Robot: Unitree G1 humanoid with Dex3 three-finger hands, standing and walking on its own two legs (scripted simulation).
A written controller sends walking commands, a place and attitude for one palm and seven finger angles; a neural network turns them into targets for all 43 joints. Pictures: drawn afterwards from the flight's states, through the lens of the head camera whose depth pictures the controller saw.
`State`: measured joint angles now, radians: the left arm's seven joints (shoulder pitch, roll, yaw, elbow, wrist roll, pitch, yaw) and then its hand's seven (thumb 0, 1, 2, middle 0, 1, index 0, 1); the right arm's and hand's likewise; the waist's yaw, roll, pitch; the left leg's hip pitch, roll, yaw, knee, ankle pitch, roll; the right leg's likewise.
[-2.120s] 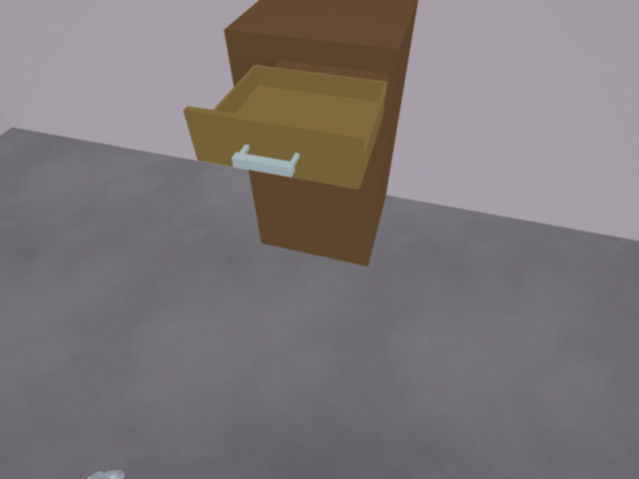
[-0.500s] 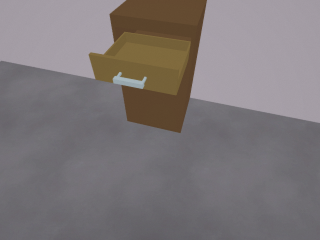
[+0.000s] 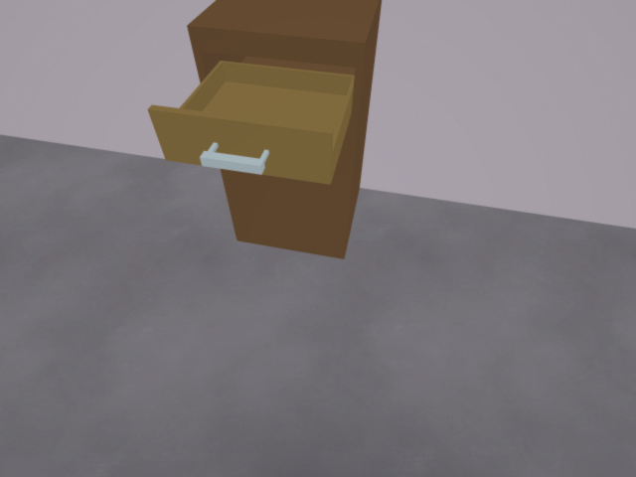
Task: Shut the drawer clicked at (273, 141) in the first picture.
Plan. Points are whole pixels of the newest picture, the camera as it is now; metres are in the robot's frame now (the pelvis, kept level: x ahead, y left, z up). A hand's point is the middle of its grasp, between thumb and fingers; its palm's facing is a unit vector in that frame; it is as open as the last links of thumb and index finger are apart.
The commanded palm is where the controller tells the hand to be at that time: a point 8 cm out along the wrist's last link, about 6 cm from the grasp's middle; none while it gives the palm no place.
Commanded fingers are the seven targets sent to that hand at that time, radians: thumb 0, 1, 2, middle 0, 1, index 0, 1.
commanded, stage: turn to face it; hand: left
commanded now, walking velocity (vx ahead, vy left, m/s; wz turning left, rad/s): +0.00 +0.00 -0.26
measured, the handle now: (236, 156) +0.75 +0.23 -0.05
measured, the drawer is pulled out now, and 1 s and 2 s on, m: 0.30 0.30 0.30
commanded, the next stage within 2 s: take the last steps up to it in 0.16 s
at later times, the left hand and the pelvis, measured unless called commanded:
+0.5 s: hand out of the picture +0.03 +0.20 -0.18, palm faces -0.01 -0.98 -0.20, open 7.4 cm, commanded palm none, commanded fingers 0.00 0.90 0.90 -0.20 -0.30 -0.20 -0.30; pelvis +0.00 +0.02 -0.01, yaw -4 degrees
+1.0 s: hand (217, 385) +0.29 +0.19 -0.17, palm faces -0.16 -0.98 -0.15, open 7.4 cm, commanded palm none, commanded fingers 0.00 0.90 0.90 -0.20 -0.30 -0.20 -0.30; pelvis +0.15 +0.05 -0.01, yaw -7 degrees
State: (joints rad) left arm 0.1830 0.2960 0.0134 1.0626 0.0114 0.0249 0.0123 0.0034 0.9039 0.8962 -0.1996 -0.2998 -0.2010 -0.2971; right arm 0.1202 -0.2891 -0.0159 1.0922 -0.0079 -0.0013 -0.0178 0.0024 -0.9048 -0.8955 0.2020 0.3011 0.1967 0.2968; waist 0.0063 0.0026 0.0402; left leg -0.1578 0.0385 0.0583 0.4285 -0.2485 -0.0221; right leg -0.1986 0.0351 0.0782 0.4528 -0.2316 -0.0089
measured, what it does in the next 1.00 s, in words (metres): walks ahead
